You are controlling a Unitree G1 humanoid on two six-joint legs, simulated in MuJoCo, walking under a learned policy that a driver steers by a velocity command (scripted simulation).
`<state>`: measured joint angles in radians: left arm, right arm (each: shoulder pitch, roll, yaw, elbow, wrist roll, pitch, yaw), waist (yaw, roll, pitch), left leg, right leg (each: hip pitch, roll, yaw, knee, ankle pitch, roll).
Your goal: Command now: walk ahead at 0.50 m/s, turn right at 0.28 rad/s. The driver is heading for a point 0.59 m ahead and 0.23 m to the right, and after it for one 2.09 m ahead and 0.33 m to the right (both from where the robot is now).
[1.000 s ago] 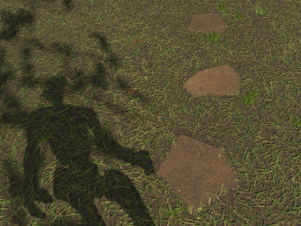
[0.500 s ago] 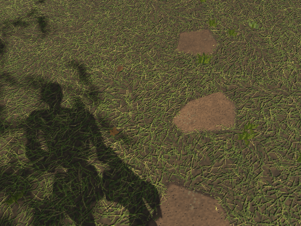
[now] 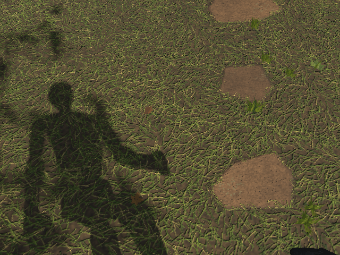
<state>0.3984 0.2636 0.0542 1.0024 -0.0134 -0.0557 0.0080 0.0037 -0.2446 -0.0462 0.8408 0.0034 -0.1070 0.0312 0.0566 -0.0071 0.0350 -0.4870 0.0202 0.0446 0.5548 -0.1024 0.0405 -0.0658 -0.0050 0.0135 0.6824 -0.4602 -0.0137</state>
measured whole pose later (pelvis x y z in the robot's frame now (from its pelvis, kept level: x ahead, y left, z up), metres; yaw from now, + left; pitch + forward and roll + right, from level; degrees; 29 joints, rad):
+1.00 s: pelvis +0.55 -0.12 +0.01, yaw -27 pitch +2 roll -1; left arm 0.36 0.28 0.08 0.81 -0.01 -0.05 0.01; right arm 0.04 -0.27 -0.04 0.79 0.01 -0.11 0.04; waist 0.06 0.03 0.01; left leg -0.51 0.01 0.01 0.48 0.00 0.05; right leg 0.02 0.08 0.12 0.37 -0.42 -0.05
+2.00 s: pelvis +1.08 -0.24 +0.00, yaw +5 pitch +2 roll -2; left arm 0.36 0.31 0.08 0.86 -0.03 -0.07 0.00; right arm 0.05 -0.27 -0.05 0.60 0.02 -0.03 0.05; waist 0.09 0.03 0.04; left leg -0.55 0.04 0.01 0.58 -0.11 0.08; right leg 0.09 -0.04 -0.21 0.31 -0.41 0.05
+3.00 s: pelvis +1.63 -0.21 +0.02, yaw +6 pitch +2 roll -2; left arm 0.37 0.28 0.05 0.90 -0.02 -0.06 0.00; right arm 0.06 -0.26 -0.04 0.72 0.01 -0.08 0.03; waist 0.09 0.04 0.01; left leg -0.59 0.07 -0.03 0.54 0.03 0.00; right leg 0.02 0.04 -0.02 0.24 -0.31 -0.03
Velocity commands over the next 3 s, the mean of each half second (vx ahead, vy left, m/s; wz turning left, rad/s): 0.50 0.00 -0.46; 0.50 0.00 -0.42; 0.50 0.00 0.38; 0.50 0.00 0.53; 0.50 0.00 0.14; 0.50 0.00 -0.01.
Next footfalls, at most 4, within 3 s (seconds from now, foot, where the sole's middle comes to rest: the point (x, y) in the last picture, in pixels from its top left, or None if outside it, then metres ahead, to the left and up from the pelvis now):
0.52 right None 0.41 -0.17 -0.76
1.02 left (208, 182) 0.77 -0.11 -0.76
1.52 right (268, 149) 0.96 -0.39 -0.76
2.02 left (209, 101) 1.24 -0.12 -0.76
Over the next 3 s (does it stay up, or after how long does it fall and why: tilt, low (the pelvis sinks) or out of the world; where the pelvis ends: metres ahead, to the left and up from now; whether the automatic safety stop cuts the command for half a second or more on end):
stays up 1.63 -0.21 0.02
